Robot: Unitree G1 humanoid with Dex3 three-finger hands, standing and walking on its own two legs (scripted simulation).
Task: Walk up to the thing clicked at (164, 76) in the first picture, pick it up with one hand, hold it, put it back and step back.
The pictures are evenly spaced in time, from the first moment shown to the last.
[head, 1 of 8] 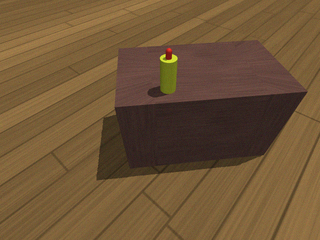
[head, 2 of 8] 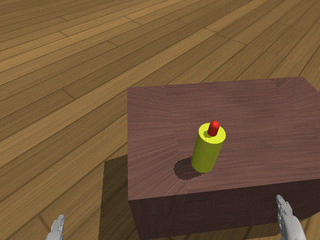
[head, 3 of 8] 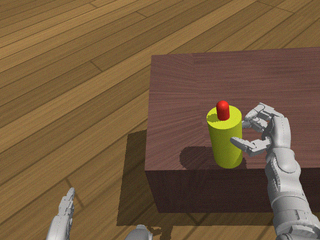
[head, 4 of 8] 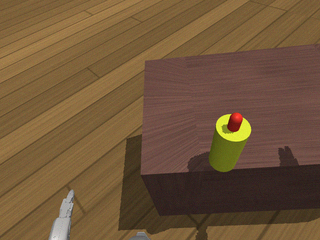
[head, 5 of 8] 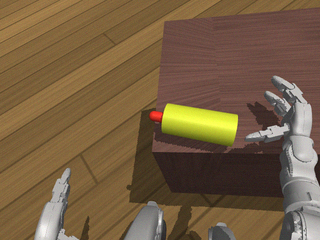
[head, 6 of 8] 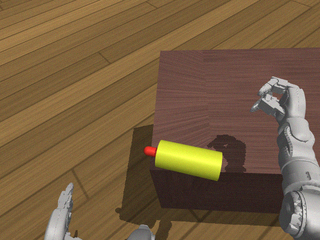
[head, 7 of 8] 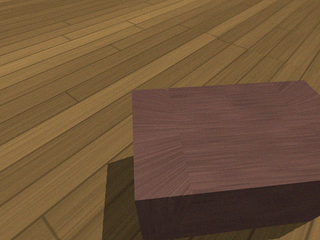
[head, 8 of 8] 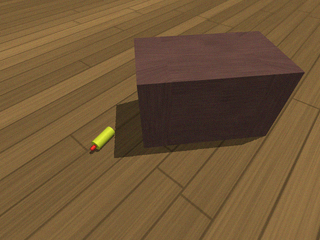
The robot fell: no
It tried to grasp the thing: yes
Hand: right
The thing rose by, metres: 0.01
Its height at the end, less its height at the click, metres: -0.67
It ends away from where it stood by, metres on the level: 0.61
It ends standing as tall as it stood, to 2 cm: no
